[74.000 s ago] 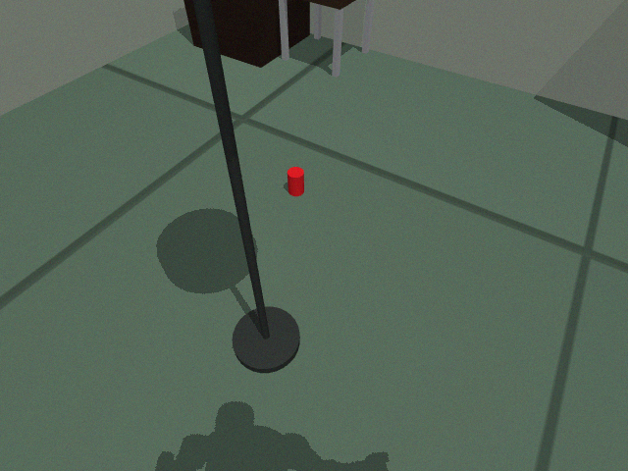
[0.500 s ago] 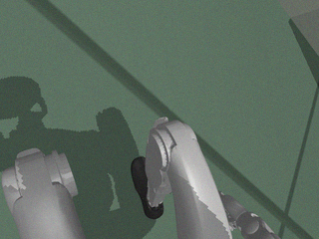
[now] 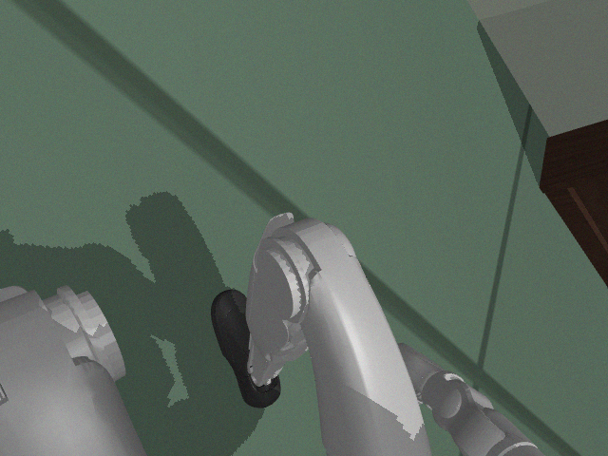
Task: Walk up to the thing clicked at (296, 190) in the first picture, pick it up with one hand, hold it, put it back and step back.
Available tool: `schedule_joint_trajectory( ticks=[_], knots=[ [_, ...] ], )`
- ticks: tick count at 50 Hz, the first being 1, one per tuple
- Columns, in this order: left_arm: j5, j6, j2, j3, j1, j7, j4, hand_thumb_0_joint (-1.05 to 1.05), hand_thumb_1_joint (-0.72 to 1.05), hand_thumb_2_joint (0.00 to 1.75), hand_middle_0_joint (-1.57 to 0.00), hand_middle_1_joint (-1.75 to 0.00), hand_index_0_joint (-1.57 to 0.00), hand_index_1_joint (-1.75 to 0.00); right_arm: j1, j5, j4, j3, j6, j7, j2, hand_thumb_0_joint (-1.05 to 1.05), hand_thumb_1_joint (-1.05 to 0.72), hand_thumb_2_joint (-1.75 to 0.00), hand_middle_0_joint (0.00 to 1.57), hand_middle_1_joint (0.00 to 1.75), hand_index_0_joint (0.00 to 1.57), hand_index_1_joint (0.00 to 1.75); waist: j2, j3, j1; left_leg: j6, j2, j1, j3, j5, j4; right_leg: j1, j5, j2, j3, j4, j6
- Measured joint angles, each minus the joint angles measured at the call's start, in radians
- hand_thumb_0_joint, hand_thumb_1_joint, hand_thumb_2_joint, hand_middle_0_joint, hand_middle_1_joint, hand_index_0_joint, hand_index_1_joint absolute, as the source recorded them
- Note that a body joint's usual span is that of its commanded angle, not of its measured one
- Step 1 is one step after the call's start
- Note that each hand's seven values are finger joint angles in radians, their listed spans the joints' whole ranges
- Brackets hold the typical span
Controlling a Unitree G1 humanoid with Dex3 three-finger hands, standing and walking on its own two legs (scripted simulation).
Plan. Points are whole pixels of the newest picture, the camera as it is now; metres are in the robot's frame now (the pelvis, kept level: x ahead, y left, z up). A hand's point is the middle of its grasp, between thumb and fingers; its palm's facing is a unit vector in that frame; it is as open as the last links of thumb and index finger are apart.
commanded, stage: lower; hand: left
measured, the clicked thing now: out of the picture +0.48 +0.31 -0.22
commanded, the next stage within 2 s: loosen in 0.56 s
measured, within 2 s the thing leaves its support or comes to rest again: rests again in 0.94 s
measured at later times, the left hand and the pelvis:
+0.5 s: hand out of the picture +0.47 +0.32 -0.19, palm faces +0.46 -0.89 -0.02, open 6.9 cm; pelvis -0.01 +0.01 +0.00, yaw -2 degrees
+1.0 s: hand out of the picture +0.47 +0.31 -0.18, palm faces +0.47 -0.88 -0.02, open 9.7 cm; pelvis -0.01 +0.01 +0.01, yaw -2 degrees
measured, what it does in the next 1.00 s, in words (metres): stands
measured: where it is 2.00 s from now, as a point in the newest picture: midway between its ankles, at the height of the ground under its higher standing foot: (178, 416)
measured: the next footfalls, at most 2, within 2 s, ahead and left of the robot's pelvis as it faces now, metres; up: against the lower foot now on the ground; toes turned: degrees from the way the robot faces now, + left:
none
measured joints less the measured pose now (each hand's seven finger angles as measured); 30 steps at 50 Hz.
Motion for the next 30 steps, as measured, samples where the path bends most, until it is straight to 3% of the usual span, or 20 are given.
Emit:
schedule_joint_trajectory(
  ticks=[11,17,30],
  knots=[
    [-0.001,-0.041,0.032,-0.009,0.016,0.026,0.033,-0.02,-0.37,0.99,-0.62,-1.08,-1.29,-1.39,-0.05,-0.02,-0.024,0.044,0.011,-0.007,-0.004,-0.01,-0.92,-0.9,0.2,0.3,0.2,0.3,-0.017,0.017,0.0,0.005,0.003,0.009,-0.026,0.001,0.009,0.018,0.012,0.011,-0.02,-0.015,0.003],
    [-0.012,-0.055,0.041,-0.008,0.023,0.036,0.045,-0.02,-0.38,0.99,-0.63,-1.08,-1.29,-1.39,-0.061,-0.027,-0.021,0.055,0.011,-0.01,-0.004,-0.01,-0.92,-0.9,0.2,0.3,0.2,0.3,-0.024,0.017,-0.002,0.01,0.005,0.012,-0.031,-0.001,0.011,0.025,0.015,0.015,-0.024,-0.021,0.006],
    [0.0,-0.079,0.048,-0.022,0.027,0.054,0.06,-0.03,-0.39,0.96,-0.65,-1.07,-1.28,-1.36,-0.068,-0.038,-0.017,0.07,0.013,-0.012,0.001,-0.01,-0.92,-0.9,0.2,0.3,0.2,0.3,-0.035,0.015,-0.006,0.018,0.006,0.017,-0.041,-0.003,0.005,0.042,0.015,0.018,-0.036,-0.04,0.0]
  ],
)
